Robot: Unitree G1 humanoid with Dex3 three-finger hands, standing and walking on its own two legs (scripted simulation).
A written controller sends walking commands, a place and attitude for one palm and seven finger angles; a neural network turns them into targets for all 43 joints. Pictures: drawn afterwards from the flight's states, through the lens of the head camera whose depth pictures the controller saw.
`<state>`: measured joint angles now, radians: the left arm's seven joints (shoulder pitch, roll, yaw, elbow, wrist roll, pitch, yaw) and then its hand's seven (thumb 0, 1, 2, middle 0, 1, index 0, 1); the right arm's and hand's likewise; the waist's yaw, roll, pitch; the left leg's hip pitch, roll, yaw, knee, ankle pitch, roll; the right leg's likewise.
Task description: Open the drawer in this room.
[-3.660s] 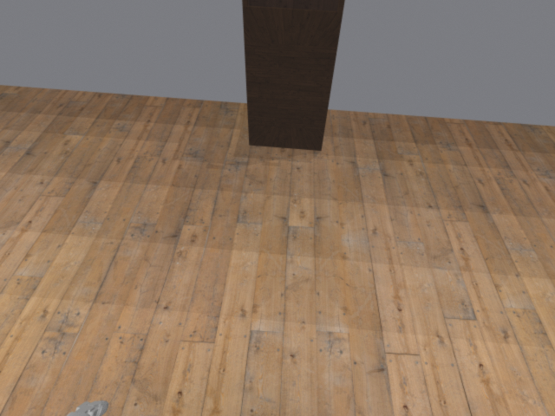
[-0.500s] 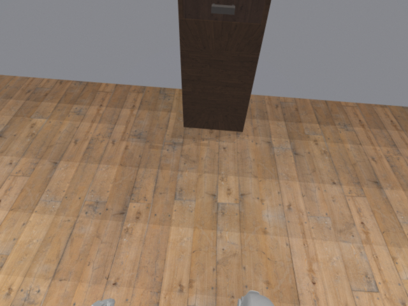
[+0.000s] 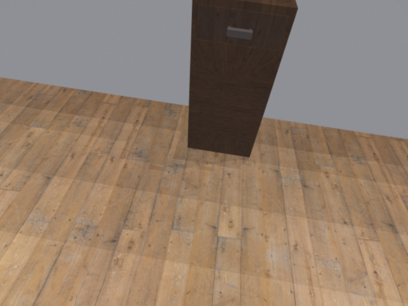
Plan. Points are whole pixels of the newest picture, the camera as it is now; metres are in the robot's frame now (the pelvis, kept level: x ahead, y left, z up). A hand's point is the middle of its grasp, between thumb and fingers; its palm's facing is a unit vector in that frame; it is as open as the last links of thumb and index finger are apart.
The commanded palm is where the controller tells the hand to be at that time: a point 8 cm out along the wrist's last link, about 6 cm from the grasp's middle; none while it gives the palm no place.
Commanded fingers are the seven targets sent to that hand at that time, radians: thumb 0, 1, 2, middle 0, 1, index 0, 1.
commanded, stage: stand and wait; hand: left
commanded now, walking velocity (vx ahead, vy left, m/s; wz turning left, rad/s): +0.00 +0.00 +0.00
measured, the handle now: (239, 31) +1.14 -0.07 +0.05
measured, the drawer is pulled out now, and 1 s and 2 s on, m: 0.00 0.00 0.00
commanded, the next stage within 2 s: look at it before walking up in 0.38 s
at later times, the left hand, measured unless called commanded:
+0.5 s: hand out of the picture +0.00 +0.16 -0.17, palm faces +0.03 -0.98 -0.18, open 7.4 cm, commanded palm none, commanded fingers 0.00 0.90 0.90 -0.20 -0.30 -0.20 -0.30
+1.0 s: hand out of the picture -0.04 +0.12 -0.17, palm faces +0.04 -0.99 -0.15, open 7.4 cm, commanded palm none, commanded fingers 0.00 0.90 0.90 -0.20 -0.30 -0.20 -0.30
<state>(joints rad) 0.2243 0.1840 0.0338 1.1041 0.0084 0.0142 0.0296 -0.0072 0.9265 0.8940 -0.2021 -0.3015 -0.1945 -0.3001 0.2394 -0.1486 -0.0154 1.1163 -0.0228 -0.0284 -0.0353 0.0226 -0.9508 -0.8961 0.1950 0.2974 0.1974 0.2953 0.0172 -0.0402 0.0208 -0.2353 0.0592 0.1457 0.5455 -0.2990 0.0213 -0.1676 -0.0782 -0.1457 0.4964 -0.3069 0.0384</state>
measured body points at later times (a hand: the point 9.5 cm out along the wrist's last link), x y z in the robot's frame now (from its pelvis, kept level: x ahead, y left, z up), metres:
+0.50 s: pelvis +0.02 -0.01 +0.01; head +0.02 +0.00 +0.46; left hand +0.00 +0.21 -0.16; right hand +0.01 -0.22 -0.15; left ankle +0.00 +0.10 -0.74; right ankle -0.03 -0.13 -0.74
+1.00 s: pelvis +0.00 -0.03 +0.01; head +0.01 -0.03 +0.46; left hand -0.04 +0.17 -0.16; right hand -0.03 -0.23 -0.16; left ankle +0.00 +0.10 -0.74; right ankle -0.03 -0.13 -0.74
